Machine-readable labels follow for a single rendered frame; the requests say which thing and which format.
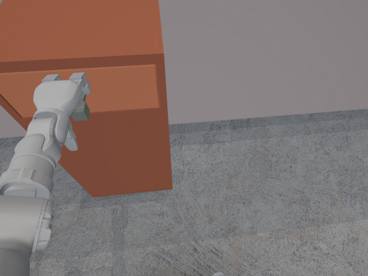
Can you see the robot left upper arm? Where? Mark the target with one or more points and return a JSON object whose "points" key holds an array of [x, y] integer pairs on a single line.
{"points": [[25, 226]]}

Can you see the left robot hand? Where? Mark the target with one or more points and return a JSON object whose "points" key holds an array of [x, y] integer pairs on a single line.
{"points": [[63, 95]]}

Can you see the handle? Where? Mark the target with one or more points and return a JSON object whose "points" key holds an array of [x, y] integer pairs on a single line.
{"points": [[82, 111]]}

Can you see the cabinet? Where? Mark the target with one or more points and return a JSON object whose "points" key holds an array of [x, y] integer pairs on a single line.
{"points": [[120, 151]]}

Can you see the drawer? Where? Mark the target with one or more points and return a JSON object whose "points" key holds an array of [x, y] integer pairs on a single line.
{"points": [[112, 88]]}

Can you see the left robot forearm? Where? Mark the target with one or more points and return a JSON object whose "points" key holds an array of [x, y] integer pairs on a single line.
{"points": [[33, 164]]}

